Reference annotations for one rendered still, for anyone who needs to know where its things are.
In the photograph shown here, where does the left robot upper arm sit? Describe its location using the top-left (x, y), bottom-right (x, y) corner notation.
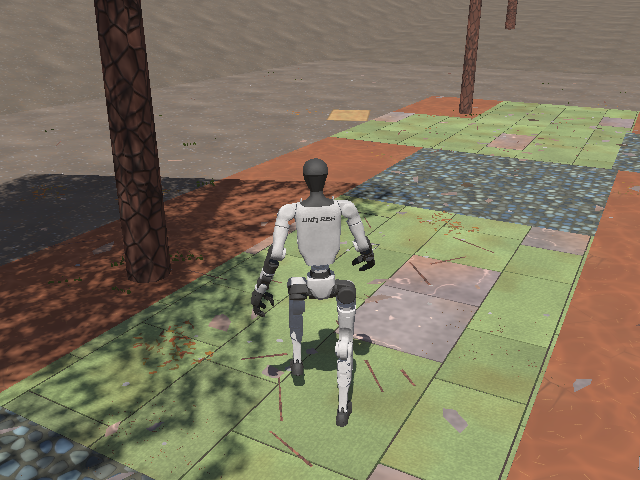
top-left (270, 203), bottom-right (297, 261)

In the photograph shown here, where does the left robot hand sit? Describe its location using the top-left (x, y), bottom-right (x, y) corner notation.
top-left (251, 289), bottom-right (274, 317)

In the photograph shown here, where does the right robot hand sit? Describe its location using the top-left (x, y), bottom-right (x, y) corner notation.
top-left (352, 255), bottom-right (375, 271)

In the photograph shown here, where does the robot right forearm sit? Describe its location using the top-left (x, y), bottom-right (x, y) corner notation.
top-left (360, 236), bottom-right (374, 261)

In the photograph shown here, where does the robot left forearm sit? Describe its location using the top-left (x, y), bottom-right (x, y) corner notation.
top-left (255, 245), bottom-right (279, 294)

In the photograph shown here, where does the humanoid robot torso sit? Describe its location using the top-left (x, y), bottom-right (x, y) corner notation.
top-left (294, 196), bottom-right (341, 300)

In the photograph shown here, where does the robot left thigh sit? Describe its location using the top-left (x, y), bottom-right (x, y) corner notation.
top-left (287, 277), bottom-right (308, 315)

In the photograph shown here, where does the right robot upper arm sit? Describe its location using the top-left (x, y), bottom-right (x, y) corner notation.
top-left (337, 200), bottom-right (370, 252)

